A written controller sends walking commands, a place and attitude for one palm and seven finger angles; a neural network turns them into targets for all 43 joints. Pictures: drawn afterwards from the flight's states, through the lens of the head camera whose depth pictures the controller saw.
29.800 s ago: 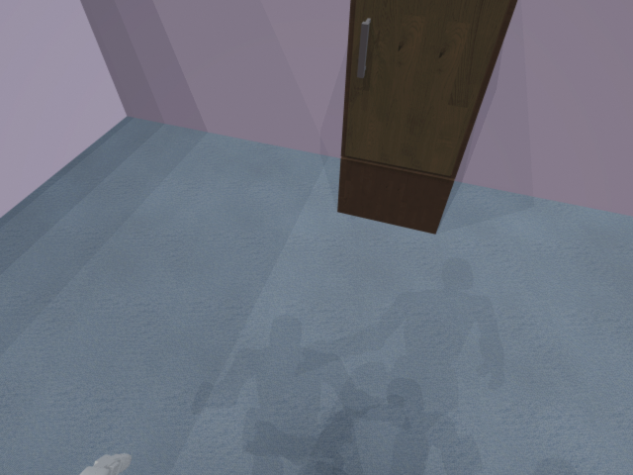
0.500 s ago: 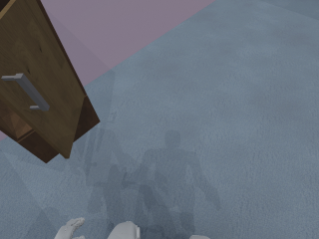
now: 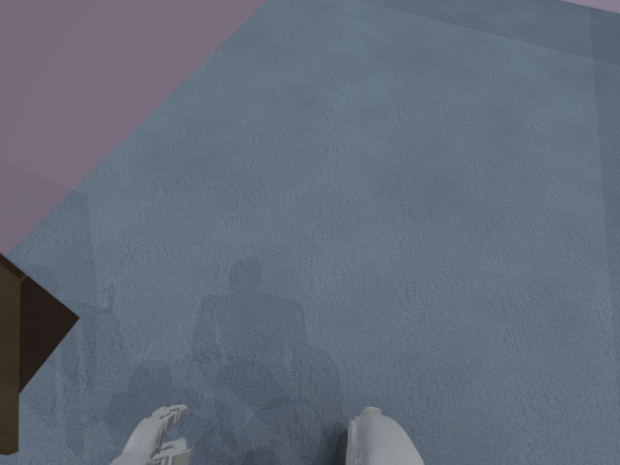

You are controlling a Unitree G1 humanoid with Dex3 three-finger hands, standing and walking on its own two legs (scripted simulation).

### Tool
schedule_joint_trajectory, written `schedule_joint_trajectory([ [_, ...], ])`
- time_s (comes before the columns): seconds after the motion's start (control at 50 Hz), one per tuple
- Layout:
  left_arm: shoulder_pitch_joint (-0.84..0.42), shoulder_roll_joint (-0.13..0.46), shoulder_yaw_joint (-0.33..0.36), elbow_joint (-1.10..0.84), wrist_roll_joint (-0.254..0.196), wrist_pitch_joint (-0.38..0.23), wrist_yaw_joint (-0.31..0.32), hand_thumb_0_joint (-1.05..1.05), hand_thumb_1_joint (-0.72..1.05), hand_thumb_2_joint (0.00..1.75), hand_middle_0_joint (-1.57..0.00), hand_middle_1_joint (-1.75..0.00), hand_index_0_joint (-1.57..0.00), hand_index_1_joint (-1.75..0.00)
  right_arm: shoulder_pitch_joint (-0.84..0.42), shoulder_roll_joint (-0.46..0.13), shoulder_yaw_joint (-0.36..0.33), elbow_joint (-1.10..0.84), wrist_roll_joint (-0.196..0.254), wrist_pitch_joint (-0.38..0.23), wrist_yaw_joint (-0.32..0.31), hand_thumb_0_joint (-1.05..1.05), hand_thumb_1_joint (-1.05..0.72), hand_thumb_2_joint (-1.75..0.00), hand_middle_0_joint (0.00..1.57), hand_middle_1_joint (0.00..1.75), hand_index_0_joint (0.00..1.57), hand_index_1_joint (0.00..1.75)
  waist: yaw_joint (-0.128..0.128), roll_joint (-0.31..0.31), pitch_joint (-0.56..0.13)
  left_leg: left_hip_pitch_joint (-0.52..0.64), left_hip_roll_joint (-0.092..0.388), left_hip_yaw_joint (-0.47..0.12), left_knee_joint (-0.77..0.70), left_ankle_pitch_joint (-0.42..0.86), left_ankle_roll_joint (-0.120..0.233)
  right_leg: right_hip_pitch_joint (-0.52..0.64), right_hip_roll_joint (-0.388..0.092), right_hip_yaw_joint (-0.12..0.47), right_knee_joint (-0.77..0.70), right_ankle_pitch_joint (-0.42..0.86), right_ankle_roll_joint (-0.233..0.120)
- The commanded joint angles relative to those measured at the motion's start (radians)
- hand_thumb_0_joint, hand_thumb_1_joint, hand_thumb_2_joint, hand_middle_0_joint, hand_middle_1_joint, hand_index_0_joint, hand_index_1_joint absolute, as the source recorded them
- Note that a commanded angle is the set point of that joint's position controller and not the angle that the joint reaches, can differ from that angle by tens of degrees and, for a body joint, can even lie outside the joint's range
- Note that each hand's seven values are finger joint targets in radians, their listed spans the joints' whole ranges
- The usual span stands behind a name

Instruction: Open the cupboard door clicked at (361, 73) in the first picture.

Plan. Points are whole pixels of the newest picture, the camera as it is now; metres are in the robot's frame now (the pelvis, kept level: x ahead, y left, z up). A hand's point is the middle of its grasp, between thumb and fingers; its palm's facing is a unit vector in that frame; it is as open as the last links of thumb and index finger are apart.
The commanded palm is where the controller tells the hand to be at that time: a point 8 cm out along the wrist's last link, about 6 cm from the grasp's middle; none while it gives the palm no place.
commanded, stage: walk to a spot facing it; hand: left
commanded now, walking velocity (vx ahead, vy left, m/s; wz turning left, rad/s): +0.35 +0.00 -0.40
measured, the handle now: out of the picture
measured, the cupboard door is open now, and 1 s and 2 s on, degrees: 44 44 44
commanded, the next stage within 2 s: turn to face it in 1.42 s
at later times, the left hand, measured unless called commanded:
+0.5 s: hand (213, 395) +0.23 +0.15 -0.17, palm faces -0.06 -0.98 -0.19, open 7.3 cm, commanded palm none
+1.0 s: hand (272, 198) +0.62 +0.07 -0.16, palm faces -0.33 -0.92 -0.19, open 7.4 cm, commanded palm none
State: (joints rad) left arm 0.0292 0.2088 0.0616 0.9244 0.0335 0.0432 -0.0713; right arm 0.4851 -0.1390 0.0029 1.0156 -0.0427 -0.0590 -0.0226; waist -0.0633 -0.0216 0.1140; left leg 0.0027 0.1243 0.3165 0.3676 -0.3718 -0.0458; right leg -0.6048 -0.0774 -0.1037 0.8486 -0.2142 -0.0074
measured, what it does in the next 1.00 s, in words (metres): walks ahead, turning right: right foot, then left foot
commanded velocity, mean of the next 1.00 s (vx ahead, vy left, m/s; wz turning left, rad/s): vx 0.37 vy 0.00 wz -0.21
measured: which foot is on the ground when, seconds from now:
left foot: down 0.00-0.10, up 0.12-0.56, down 0.58-1.00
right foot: up 0.00-0.08, down 0.10-0.58, up 0.60-1.00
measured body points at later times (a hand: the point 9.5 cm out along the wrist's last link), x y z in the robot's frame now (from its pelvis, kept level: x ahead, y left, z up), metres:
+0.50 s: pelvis +0.22 -0.04 +0.00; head +0.26 -0.03 +0.45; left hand +0.24 +0.20 -0.16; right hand +0.33 -0.29 -0.13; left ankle +0.34 +0.07 -0.71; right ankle +0.12 -0.12 -0.74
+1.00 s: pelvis +0.45 -0.07 +0.00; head +0.49 -0.08 +0.45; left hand +0.64 +0.12 -0.15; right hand +0.27 -0.26 -0.14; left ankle +0.37 +0.06 -0.74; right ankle +0.51 -0.22 -0.71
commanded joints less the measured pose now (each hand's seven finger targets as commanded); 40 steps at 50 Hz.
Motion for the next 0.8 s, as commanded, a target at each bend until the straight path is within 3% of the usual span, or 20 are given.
schedule_joint_trajectory([
  [0.0, -0.072, 0.031, 0.002, -0.099, -0.007, -0.047, 0.007, 0.0, 0.9, 0.9, -0.2, -0.3, -0.2, -0.3, 0.065, -0.198, -0.051, -0.01, 0.006, -0.006, -0.009, 0.0, -0.9, -0.9, 0.2, 0.3, 0.2, 0.3, 0.027, 0.185, -0.057, 0.02, 0.241, -0.058, 0.013, 0.82, 0.115, 0.151, 0.073, -0.066, -0.145, -0.061, -0.058],
  [0.02, 0.021, 0.046, 0.01, -0.075, -0.008, -0.055, 0.012, 0.0, 0.9, 0.9, -0.2, -0.3, -0.2, -0.3, 0.035, -0.214, -0.056, -0.016, 0.011, -0.004, -0.008, 0.0, -0.9, -0.9, 0.2, 0.3, 0.2, 0.3, 0.076, 0.177, -0.103, 0.001, 0.234, -0.049, 0.126, 0.905, 0.102, 0.286, 0.092, -0.072, -0.19, -0.065, -0.076],
  [0.04, 0.19, 0.078, 0.023, -0.022, -0.006, -0.066, 0.018, 0.0, 0.9, 0.9, -0.2, -0.3, -0.2, -0.3, -0.009, -0.225, -0.057, -0.025, 0.02, -0.003, -0.005, 0.0, -0.9, -0.9, 0.2, 0.3, 0.2, 0.3, 0.159, 0.146, -0.185, -0.091, 0.19, -0.015, 0.325, 0.906, 0.069, 0.531, 0.124, -0.088, -0.261, -0.013, -0.095],
  [0.06, 0.364, 0.177, 0.052, 0.032, -0.003, -0.078, 0.033, 0.0, 0.9, 0.9, -0.2, -0.3, -0.2, -0.3, -0.035, -0.193, -0.053, -0.049, 0.04, -0.005, 0.011, 0.0, -0.9, -0.9, 0.2, 0.3, 0.2, 0.3, 0.236, -0.013, -0.294, -0.359, 0.128, -0.006, 0.595, 0.631, 0.036, 0.862, -0.025, 0.092, -0.305, -0.032, -0.148],
  [0.08, 0.476, 0.283, 0.078, 0.057, -0.015, -0.082, 0.053, 0.0, 0.9, 0.9, -0.2, -0.3, -0.2, -0.3, -0.063, -0.118, -0.045, -0.101, 0.055, -0.006, 0.008, 0.0, -0.9, -0.9, 0.2, 0.3, 0.2, 0.3, 0.251, -0.223, -0.381, -0.665, -0.047, -0.068, 0.963, -0.244, -0.015, 1.033, -0.351, 0.642, -0.442, 0.139, -0.273],
  [0.1, 0.424, 0.317, 0.078, 0.052, -0.033, -0.074, 0.065, 0.0, 0.9, 0.9, -0.2, -0.3, -0.2, -0.3, -0.138, -0.139, -0.056, -0.115, 0.047, 0.003, 0.005, 0.0, -0.9, -0.9, 0.2, 0.3, 0.2, 0.3, 0.227, -0.137, -0.288, -0.74, -0.011, -0.248, 1.082, -0.23, 0.006, 0.877, -0.387, 0.652, -0.539, 0.089, -0.301],
  [0.12, 0.325, 0.25, 0.062, 0.022, -0.033, -0.073, 0.069, 0.0, 0.9, 0.9, -0.2, -0.3, -0.2, -0.3, -0.183, -0.132, -0.065, -0.118, 0.04, 0.005, 0.005, 0.0, -0.9, -0.9, 0.2, 0.3, 0.2, 0.3, 0.173, -0.111, -0.181, -0.75, 0.022, -0.295, 1.098, -0.09, 0.007, 0.719, -0.325, 0.583, -0.567, 0.014, -0.256],
  [0.16, 0.193, 0.138, 0.024, -0.006, -0.026, -0.088, 0.073, 0.0, 0.9, 0.9, -0.2, -0.3, -0.2, -0.3, -0.16, -0.119, -0.066, -0.074, 0.021, 0.022, 0.007, 0.0, -0.9, -0.9, 0.2, 0.3, 0.2, 0.3, 0.075, -0.05, -0.09, -0.614, 0.07, -0.311, 0.943, 0.039, 0.0, 0.446, -0.228, 0.355, -0.605, 0.076, -0.182],
  [0.22, 0.165, 0.105, 0.02, 0.003, -0.015, -0.108, 0.072, 0.0, 0.9, 0.9, -0.2, -0.3, -0.2, -0.3, -0.079, -0.086, -0.063, -0.03, 0.013, 0.046, 0.017, 0.0, -0.9, -0.9, 0.2, 0.3, 0.2, 0.3, 0.012, -0.072, -0.111, -0.525, 0.044, -0.275, 0.761, 0.083, -0.012, 0.377, -0.139, 0.219, -0.623, 0.132, -0.168],
  [0.34, 0.281, 0.087, 0.018, 0.061, -0.019, -0.132, 0.066, 0.0, 0.9, 0.9, -0.2, -0.3, -0.2, -0.3, -0.291, -0.092, -0.067, -0.101, 0.014, 0.032, 0.035, 0.0, -0.9, -0.9, 0.2, 0.3, 0.2, 0.3, 0.062, -0.065, -0.08, -0.631, 0.015, -0.271, 0.532, 0.165, -0.013, 0.521, -0.135, 0.247, -0.624, 0.229, -0.194],
  [0.42, 0.336, 0.104, 0.009, 0.098, -0.018, -0.132, 0.073, 0.0, 0.9, 0.9, -0.2, -0.3, -0.2, -0.3, -0.431, -0.092, -0.06, -0.136, 0.02, 0.018, 0.047, 0.0, -0.9, -0.9, 0.2, 0.3, 0.2, 0.3, 0.095, -0.074, -0.046, -0.586, -0.021, -0.246, 0.364, 0.156, 0.005, 0.582, -0.154, 0.252, -0.595, 0.351, -0.181],
  [0.46, 0.343, 0.116, 0.009, 0.109, -0.016, -0.129, 0.076, 0.0, 0.9, 0.9, -0.2, -0.3, -0.2, -0.3, -0.454, -0.104, -0.06, -0.141, 0.021, 0.014, 0.049, 0.0, -0.9, -0.9, 0.2, 0.3, 0.2, 0.3, 0.09, -0.095, -0.026, -0.522, -0.042, -0.232, 0.301, 0.141, 0.02, 0.581, -0.162, 0.247, -0.572, 0.387, -0.17],
  [0.5, 0.321, 0.13, 0.013, 0.113, -0.021, -0.128, 0.076, 0.0, 0.9, 0.9, -0.2, -0.3, -0.2, -0.3, -0.35, -0.126, -0.066, -0.102, 0.017, 0.005, 0.039, 0.0, -0.9, -0.9, 0.2, 0.3, 0.2, 0.3, 0.027, -0.047, -0.069, -0.312, -0.097, -0.185, 0.182, 0.169, 0.037, 0.539, -0.124, 0.194, -0.442, 0.518, -0.14],
  [0.52, 0.303, 0.12, 0.013, 0.106, -0.024, -0.127, 0.076, 0.0, 0.9, 0.9, -0.2, -0.3, -0.2, -0.3, -0.219, -0.157, -0.076, -0.058, 0.011, -0.002, 0.029, 0.0, -0.9, -0.9, 0.2, 0.3, 0.2, 0.3, -0.031, -0.013, -0.125, -0.084, -0.085, -0.21, 0.121, 0.215, 0.062, 0.423, -0.086, 0.164, -0.271, 0.516, -0.105],
  [0.54, 0.325, 0.085, 0.009, 0.085, -0.03, -0.126, 0.07, 0.0, 0.9, 0.9, -0.2, -0.3, -0.2, -0.3, -0.063, -0.261, -0.1, -0.02, -0.004, -0.009, 0.018, 0.0, -0.9, -0.9, 0.2, 0.3, 0.2, 0.3, -0.081, 0.157, -0.244, 0.183, 0.136, -0.494, 0.089, 0.206, 0.152, 0.198, 0.013, 0.106, -0.005, 0.257, -0.053],
  [0.56, 0.33, 0.059, -0.001, 0.06, -0.034, -0.132, 0.06, 0.0, 0.9, 0.9, -0.2, -0.3, -0.2, -0.3, 0.046, -0.341, -0.112, -0.005, -0.004, -0.002, 0.013, 0.0, -0.9, -0.9, 0.2, 0.3, 0.2, 0.3, -0.09, 0.325, -0.316, 0.288, 0.37, -0.776, -0.029, 0.25, 0.269, 0.027, 0.117, 0.046, 0.331, -0.315, -0.032],
  [0.58, 0.267, 0.088, 0.002, 0.05, -0.024, -0.126, 0.067, 0.0, 0.9, 0.9, -0.2, -0.3, -0.2, -0.3, 0.005, -0.309, -0.103, -0.013, 0.007, 0.008, 0.007, 0.0, -0.9, -0.9, 0.2, 0.3, 0.2, 0.3, -0.074, 0.237, -0.269, 0.167, 0.382, -0.795, -0.071, 0.157, 0.272, -0.022, 0.061, 0.136, 0.467, -0.315, -0.041],
  [0.62, 0.2, 0.058, 0.009, 0.057, -0.015, -0.115, 0.055, 0.0, 0.9, 0.9, -0.2, -0.3, -0.2, -0.3, -0.129, -0.211, -0.081, -0.05, 0.007, -0.003, 0.004, 0.0, -0.9, -0.9, 0.2, 0.3, 0.2, 0.3, -0.013, 0.119, -0.087, -0.077, 0.311, -0.653, -0.145, 0.07, 0.227, -0.072, -0.011, 0.157, 0.519, -0.163, -0.027],
  [0.68, 0.257, 0.006, 0.006, 0.081, -0.004, -0.084, 0.04, 0.0, 0.9, 0.9, -0.2, -0.3, -0.2, -0.3, -0.159, -0.151, -0.062, -0.032, 0.015, -0.028, -0.001, 0.0, -0.9, -0.9, 0.2, 0.3, 0.2, 0.3, 0.055, 0.126, -0.084, -0.133, 0.206, -0.387, -0.166, 0.26, 0.159, -0.006, -0.031, 0.13, 0.385, -0.056, -0.004],
  [0.78, 0.173, -0.025, 0.002, 0.057, -0.002, -0.069, 0.034, 0.0, 0.9, 0.9, -0.2, -0.3, -0.2, -0.3, -0.065, -0.129, -0.059, 0.012, 0.019, -0.029, 0.002, 0.0, -0.9, -0.9, 0.2, 0.3, 0.2, 0.3, 0.049, 0.129, -0.055, -0.118, 0.149, -0.229, -0.182, 0.416, 0.146, -0.007, -0.034, 0.065, 0.15, 0.054, 0.008],
])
